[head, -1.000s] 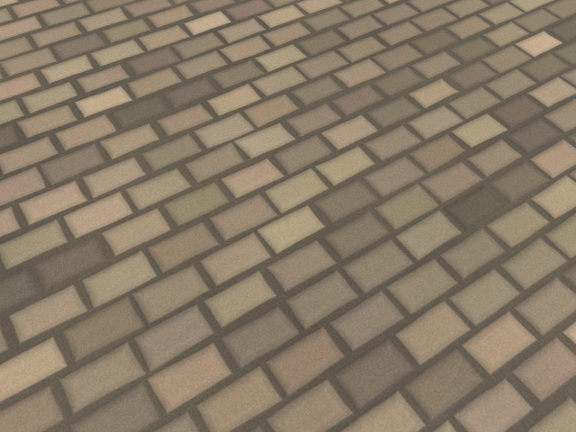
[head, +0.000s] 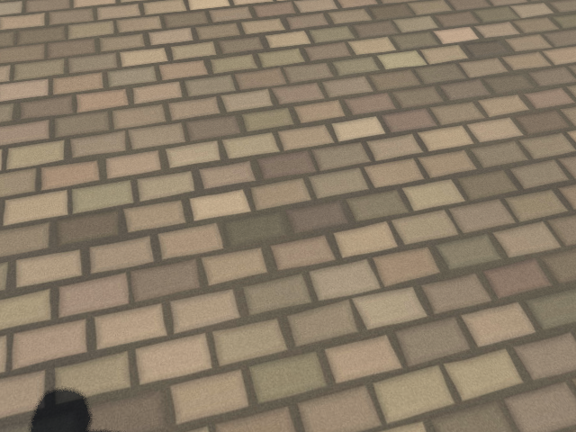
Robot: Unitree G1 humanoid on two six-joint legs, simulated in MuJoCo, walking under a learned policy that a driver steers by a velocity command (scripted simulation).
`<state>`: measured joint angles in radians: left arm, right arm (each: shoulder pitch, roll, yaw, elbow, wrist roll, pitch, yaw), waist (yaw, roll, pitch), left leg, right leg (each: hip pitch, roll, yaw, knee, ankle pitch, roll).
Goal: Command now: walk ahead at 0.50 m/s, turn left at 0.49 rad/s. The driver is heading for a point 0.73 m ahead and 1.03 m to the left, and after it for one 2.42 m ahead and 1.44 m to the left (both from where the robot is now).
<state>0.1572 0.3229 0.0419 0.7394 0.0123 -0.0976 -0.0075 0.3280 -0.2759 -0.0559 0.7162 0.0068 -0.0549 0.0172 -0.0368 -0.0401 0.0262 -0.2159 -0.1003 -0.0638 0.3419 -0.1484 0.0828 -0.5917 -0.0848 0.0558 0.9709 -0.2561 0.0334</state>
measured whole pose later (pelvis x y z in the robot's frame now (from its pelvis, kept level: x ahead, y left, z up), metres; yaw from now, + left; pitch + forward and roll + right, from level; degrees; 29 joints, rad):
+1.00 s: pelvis +0.49 +0.13 +0.00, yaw +35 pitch +1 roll -1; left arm 0.13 0.32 0.05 0.72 0.01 -0.10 -0.01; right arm 0.31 -0.28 -0.06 0.67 0.01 -0.04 0.01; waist -0.03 -0.03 0.06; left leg -0.22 -0.11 -0.06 0.38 -0.17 0.10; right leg -0.62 -0.10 0.06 1.00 -0.25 0.05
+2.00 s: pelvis +0.84 +0.51 +0.00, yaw +71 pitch +2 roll -1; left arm 0.09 0.33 0.05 0.70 0.01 -0.07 0.01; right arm 0.24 -0.30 -0.07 0.65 0.00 -0.02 0.01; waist -0.03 -0.03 0.09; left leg -0.29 -0.10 -0.06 0.41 -0.15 0.09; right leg -0.62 -0.08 0.06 1.04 -0.34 0.07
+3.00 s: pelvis +0.89 +0.63 -0.01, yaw +52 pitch +1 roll +0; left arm 0.14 0.30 0.07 0.64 -0.02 0.08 -0.01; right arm 0.16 -0.29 -0.06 0.75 0.01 0.02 -0.03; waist -0.03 -0.01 0.06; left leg -0.18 0.07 0.13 0.46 -0.28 -0.01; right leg -0.36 -0.03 -0.02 0.73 -0.37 0.07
